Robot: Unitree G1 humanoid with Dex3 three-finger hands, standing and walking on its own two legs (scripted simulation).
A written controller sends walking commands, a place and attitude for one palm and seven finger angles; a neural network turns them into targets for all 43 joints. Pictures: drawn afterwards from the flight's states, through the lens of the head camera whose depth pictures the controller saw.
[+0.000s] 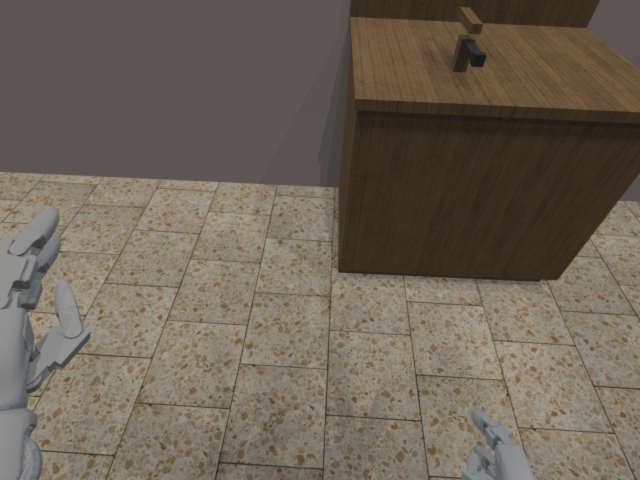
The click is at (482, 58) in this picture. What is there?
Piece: tap's lever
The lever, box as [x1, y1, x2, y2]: [469, 51, 486, 66]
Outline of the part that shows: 473,51 469,62 472,66 482,66 486,55 484,52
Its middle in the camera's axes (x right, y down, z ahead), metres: +0.39 -0.44 +0.96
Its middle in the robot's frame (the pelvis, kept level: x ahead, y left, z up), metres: +1.04 -0.32 +0.11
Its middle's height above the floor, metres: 0.89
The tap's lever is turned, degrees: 0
